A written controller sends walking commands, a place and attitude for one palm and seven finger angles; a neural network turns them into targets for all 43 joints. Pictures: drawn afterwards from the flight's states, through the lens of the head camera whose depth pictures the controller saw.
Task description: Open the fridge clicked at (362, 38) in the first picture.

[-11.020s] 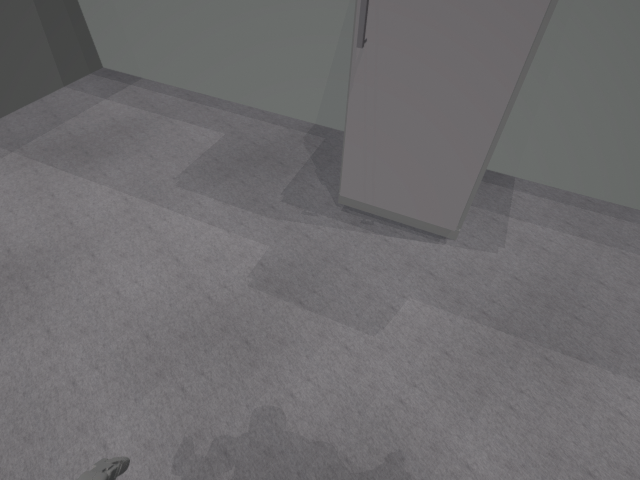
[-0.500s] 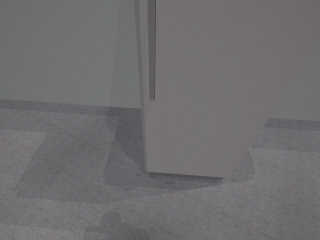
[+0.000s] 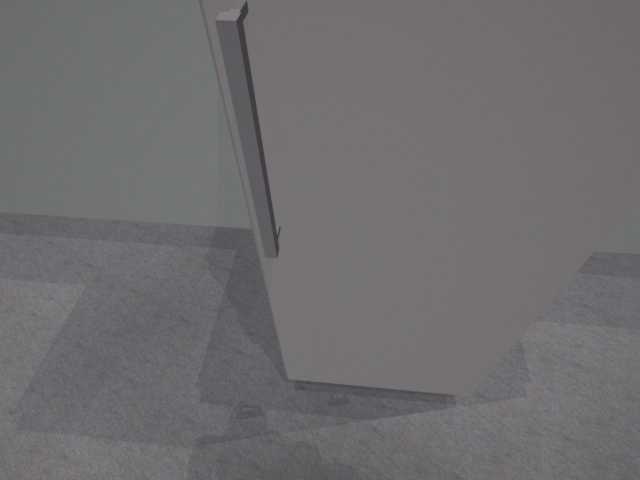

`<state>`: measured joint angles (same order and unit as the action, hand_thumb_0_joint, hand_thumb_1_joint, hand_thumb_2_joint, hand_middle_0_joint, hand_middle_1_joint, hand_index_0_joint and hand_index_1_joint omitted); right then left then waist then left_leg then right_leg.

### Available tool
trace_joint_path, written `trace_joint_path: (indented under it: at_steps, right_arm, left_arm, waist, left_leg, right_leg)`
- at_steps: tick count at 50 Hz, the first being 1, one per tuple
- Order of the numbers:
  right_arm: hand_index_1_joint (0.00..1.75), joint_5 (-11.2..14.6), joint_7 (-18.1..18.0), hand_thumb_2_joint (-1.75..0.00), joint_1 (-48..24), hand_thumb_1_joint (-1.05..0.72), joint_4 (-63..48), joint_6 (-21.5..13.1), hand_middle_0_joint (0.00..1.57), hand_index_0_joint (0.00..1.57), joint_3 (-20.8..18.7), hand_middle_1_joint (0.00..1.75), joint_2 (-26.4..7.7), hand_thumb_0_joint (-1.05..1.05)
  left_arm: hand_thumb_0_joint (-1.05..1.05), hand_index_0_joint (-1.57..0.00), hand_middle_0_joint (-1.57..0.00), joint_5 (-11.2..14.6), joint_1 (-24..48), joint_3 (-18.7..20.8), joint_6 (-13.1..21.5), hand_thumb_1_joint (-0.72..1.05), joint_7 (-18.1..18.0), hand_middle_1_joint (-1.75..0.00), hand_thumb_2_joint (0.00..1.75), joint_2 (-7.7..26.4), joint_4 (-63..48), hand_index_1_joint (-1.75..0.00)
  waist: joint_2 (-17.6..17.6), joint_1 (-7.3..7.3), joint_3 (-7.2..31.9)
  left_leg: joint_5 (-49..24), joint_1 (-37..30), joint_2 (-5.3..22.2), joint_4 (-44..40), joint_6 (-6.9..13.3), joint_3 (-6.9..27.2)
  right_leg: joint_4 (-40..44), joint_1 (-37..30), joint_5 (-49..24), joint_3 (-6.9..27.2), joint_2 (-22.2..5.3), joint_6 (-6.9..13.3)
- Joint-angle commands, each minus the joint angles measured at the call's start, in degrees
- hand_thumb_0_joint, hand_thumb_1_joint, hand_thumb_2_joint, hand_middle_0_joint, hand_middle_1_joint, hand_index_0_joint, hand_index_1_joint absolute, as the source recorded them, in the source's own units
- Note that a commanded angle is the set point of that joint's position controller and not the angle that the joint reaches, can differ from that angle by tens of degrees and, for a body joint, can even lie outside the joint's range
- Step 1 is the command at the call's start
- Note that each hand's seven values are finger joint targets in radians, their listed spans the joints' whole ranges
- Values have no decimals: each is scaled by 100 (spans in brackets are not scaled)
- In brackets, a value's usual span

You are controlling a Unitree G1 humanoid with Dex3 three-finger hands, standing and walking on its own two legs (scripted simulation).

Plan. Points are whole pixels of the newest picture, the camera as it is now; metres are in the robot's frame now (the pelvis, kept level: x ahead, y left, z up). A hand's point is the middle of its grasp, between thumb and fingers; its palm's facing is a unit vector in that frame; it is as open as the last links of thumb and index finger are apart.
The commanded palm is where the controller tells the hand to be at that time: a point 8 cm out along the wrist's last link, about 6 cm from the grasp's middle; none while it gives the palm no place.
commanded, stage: come to a stop and stand still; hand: left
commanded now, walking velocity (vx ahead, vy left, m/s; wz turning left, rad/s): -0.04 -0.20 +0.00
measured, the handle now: (259, 157) +0.45 +0.11 +0.18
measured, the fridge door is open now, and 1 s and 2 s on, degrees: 0 0 0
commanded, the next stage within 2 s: look again from close up in 1.76 s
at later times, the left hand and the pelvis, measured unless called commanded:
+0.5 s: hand out of the picture +0.09 +0.15 -0.15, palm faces +0.06 -0.95 -0.31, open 7.3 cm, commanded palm none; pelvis +0.04 -0.06 +0.01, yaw +0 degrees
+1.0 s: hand out of the picture +0.01 +0.19 -0.16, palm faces +0.05 -0.98 -0.17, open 7.4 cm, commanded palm none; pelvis -0.01 +0.00 +0.02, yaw -1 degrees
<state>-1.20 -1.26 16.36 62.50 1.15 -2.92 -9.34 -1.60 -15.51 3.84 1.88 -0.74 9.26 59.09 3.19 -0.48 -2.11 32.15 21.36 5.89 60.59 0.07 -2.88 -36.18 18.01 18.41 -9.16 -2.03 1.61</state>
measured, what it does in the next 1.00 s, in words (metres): steps on the spot: left foot, then right foot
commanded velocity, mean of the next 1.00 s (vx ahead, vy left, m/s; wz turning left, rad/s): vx -0.02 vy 0.03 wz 0.00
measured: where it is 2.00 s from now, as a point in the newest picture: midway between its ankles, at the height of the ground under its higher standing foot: outside the picture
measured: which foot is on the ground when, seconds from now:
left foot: up 0.00-0.12, down 0.14-0.40, up 0.42-0.84, down 0.86-1.00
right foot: down 0.00-0.16, up 0.18-0.38, down 0.40-0.86, up 0.88-1.00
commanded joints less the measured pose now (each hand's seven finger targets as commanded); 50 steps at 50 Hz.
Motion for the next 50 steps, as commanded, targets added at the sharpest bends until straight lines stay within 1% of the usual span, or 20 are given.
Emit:
trace_joint_path:
  at_steps: [1,5,7,8,10,15,18,19,20,21,23,27,32,37,40,41,43,45,47,50]
  right_arm:
    - [30,7,-16,-90,-163,-90,-553,-143,20,20,-17,30,-99,0]
    - [30,27,-64,-90,498,-90,-225,-197,20,20,103,30,55,0]
    - [30,40,-154,-90,477,-90,-336,-287,20,20,0,30,-631,0]
    - [30,60,-157,-90,297,-90,-370,-229,20,20,-31,30,-765,0]
    - [30,35,-246,-90,91,-90,-380,-174,20,20,-30,30,-746,0]
    - [30,-24,-229,-90,-379,-90,-614,-26,20,20,-212,30,-1028,0]
    - [30,16,-150,-90,-584,-90,-716,36,20,20,-273,30,-1081,0]
    - [30,23,-112,-90,-475,-90,-750,39,20,20,-261,30,-863,0]
    - [30,41,-70,-90,-362,-90,-859,65,20,20,-227,30,-559,0]
    - [30,58,-79,-90,-464,-90,-897,160,20,20,-235,30,-499,0]
    - [30,14,-75,-90,-724,-90,-842,301,20,20,-208,30,-388,0]
    - [30,-9,32,-90,-726,-90,-801,273,20,20,-187,30,-591,0]
    - [30,-9,96,-90,-818,-90,-905,243,20,20,-122,30,-588,0]
    - [30,30,139,-90,-598,-90,-878,105,20,20,-51,30,-491,0]
    - [30,15,104,-90,225,-90,-606,-25,20,20,-13,30,-421,0]
    - [30,10,72,-90,527,-90,-498,-73,20,20,-15,30,-531,0]
    - [30,-121,5,-90,532,-90,-602,-52,20,20,-118,30,-1259,0]
    - [30,-163,-20,-90,-25,-90,-784,-57,20,20,-41,30,-1175,0]
    - [30,-107,-67,-90,-156,-90,-724,-149,20,20,13,30,-912,0]
    - [30,-72,-124,-90,252,-90,-556,-252,20,20,29,30,-800,0]
  left_arm:
    - [0,-20,-20,-102,-356,71,-90,90,-123,-30,90,633,-175,-30]
    - [0,-20,-20,80,-315,-8,-104,90,-140,-30,90,553,-117,-30]
    - [0,-20,-20,155,-676,-84,-130,90,-155,-30,90,263,-157,-30]
    - [0,-20,-20,123,-674,-108,-162,90,-193,-30,90,303,-172,-30]
    - [0,-20,-20,69,-371,-60,-260,90,-200,-30,90,410,-176,-30]
    - [0,-20,-20,51,-287,8,-296,90,-141,-30,90,359,-237,-30]
    - [0,-20,-20,7,-580,45,-245,90,-105,-30,90,457,-224,-30]
    - [0,-20,-20,-38,-661,71,-173,90,-126,-30,90,717,-252,-30]
    - [0,-20,-20,-73,-601,142,-145,90,-169,-30,90,1150,-279,-30]
    - [0,-20,-20,-26,-623,139,-172,90,-157,-30,90,1241,-276,-30]
    - [0,-20,-20,-39,-325,116,-230,90,-208,-30,90,1021,-381,-30]
    - [0,-20,-20,-3,-253,117,-164,90,-245,-30,90,1088,-487,-30]
    - [0,-20,-20,-26,-444,151,-151,90,-246,-30,90,1202,-496,-30]
    - [0,-20,-20,-79,-154,164,-208,90,-133,-30,90,1251,-560,-30]
    - [0,-20,-20,-17,235,151,-252,90,-89,-30,90,1192,-547,-30]
    - [0,-20,-20,16,293,99,-283,90,-65,-30,90,1029,-558,-30]
    - [0,-20,-20,70,314,-11,-340,90,-34,-30,90,386,-675,-30]
    - [0,-20,-20,-7,396,61,-317,90,46,-30,90,532,-677,-30]
    - [0,-20,-20,-41,33,68,-335,90,108,-30,90,509,-355,-30]
    - [0,-20,-20,-15,-47,15,-270,90,169,-30,90,404,-243,-30]
  waist:
    - [-998,64,-58]
    - [-395,294,432]
    - [967,101,722]
    - [1053,83,615]
    - [1420,149,34]
    - [602,77,418]
    - [18,-123,759]
    - [-767,-128,879]
    - [-1989,-83,821]
    - [-2022,-237,766]
    - [-1440,-165,210]
    - [-1057,-159,236]
    - [-1175,-298,441]
    - [-1500,-235,249]
    - [-1395,144,300]
    - [-884,266,245]
    - [1753,368,-499]
    - [1080,146,-850]
    - [640,-19,-782]
    - [294,78,-409]
  left_leg:
    - [-30,528,35,-611,6,-139]
    - [-2785,-1075,-236,-3454,-91,-316]
    - [-7073,-1963,1186,-3622,565,1053]
    - [-7987,-1893,1509,-3636,934,989]
    - [-8879,-1951,1396,-3687,1045,928]
    - [-7709,-2441,1227,-3337,939,516]
    - [-5719,-1910,760,-2857,453,131]
    - [-4441,-1518,294,-2369,170,-128]
    - [-1403,-309,-427,-1677,-139,-475]
    - [336,-47,-631,-714,-149,34]
    - [36,287,-570,429,-106,586]
    - [-645,829,-500,716,-272,578]
    - [-799,731,-484,-114,-349,463]
    - [-745,-266,-502,-1704,-196,97]
    - [-1416,-1652,-598,-3376,-116,-162]
    - [-1259,-2107,-456,-3825,-82,44]
    - [1767,-819,1402,-5666,537,2585]
    - [1727,273,1527,-5960,874,2799]
    - [600,-63,1080,-5647,694,1951]
    - [-707,-950,840,-5306,660,1359]
  right_leg:
    - [1529,-569,-2898,1235,-1360,1017]
    - [535,-715,-3511,730,-836,467]
    - [-39,-64,-1342,482,-321,-185]
    - [-363,-81,504,534,-180,-232]
    - [-1053,461,1225,663,-69,-273]
    - [-574,514,643,711,-49,-190]
    - [899,-518,-1373,498,-54,-274]
    - [1237,-977,-3395,959,-460,-217]
    - [1108,-1663,-5946,2082,-1541,271]
    - [1212,-1435,-6480,2225,-2132,829]
    - [1396,-710,-4991,2072,-1864,936]
    - [1323,-1270,-4630,1904,-1692,871]
    - [1526,-1557,-3443,2001,-1637,839]
    - [2147,-642,-575,2045,-1418,685]
    - [2051,231,1024,1703,-1002,281]
    - [1653,764,1537,1479,-739,89]
    - [-646,1521,1371,372,267,-337]
    - [-1753,1190,685,884,-46,-258]
    - [-2343,1292,156,951,-29,-253]
    - [-2231,1492,-164,841,-50,-336]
